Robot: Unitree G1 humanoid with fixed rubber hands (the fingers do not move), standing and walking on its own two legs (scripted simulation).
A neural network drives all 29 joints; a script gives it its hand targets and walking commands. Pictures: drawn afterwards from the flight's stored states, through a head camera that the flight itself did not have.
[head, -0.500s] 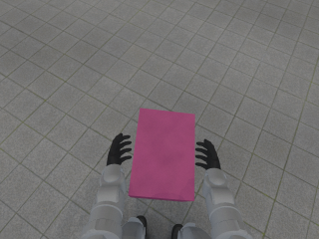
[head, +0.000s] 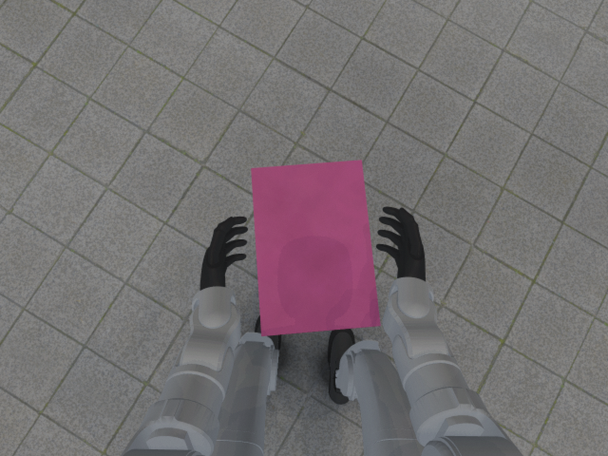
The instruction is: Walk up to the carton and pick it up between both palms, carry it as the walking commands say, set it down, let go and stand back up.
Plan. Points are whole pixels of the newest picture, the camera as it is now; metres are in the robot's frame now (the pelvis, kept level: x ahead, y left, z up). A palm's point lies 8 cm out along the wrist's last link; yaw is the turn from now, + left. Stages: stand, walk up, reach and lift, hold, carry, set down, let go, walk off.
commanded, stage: set down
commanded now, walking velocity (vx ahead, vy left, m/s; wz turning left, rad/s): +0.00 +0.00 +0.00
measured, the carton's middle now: (312, 250) +0.37 +0.00 -0.29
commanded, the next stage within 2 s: none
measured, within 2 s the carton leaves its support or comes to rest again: neither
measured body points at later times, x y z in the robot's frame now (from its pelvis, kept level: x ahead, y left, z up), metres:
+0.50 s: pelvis -0.03 +0.01 -0.08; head +0.28 +0.01 +0.24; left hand +0.38 +0.10 -0.25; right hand +0.40 -0.09 -0.24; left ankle +0.08 +0.10 -0.68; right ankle +0.05 -0.10 -0.68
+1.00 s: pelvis -0.05 +0.01 -0.16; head +0.29 +0.01 +0.14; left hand +0.43 +0.08 -0.33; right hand +0.43 -0.10 -0.33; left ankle +0.08 +0.10 -0.68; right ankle +0.05 -0.10 -0.68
